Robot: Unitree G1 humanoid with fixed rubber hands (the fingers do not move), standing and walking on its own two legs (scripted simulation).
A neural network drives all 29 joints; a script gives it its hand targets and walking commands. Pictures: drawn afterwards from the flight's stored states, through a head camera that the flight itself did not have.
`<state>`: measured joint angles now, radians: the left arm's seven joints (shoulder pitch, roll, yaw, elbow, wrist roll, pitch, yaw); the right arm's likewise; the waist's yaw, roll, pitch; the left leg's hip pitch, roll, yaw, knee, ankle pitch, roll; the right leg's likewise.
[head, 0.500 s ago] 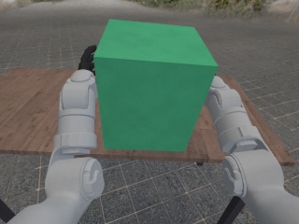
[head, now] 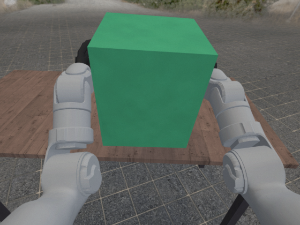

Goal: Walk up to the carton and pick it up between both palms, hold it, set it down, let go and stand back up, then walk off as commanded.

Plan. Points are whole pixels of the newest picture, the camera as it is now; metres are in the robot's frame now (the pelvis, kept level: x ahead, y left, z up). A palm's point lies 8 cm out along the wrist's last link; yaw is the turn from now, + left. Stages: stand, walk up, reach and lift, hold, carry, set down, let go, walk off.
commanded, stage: reach and lift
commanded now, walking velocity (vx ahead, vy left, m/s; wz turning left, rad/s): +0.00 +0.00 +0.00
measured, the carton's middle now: (147, 82) +0.38 +0.01 +0.27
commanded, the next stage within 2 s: hold in 0.42 s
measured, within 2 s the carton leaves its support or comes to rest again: neither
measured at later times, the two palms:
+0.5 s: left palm (81, 63) +0.38 +0.16 +0.31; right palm (210, 66) +0.39 -0.14 +0.30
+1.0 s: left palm (81, 56) +0.37 +0.16 +0.33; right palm (217, 62) +0.38 -0.15 +0.32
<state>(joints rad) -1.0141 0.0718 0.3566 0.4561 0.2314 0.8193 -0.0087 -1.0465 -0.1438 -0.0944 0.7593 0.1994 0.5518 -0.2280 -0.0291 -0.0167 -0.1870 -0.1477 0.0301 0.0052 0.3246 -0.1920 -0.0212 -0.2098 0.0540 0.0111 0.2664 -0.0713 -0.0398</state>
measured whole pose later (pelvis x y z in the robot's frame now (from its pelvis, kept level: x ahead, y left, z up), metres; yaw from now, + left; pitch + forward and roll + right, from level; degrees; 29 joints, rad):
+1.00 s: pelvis +0.00 +0.00 +0.00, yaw +0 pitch +1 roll +0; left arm -1.08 0.10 0.36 0.45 0.23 0.93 -0.03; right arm -1.12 -0.18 -0.06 0.74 0.25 0.68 -0.25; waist -0.04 0.01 -0.23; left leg -0.14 0.03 0.01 0.32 -0.19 -0.02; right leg -0.21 0.05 0.01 0.27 -0.07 -0.04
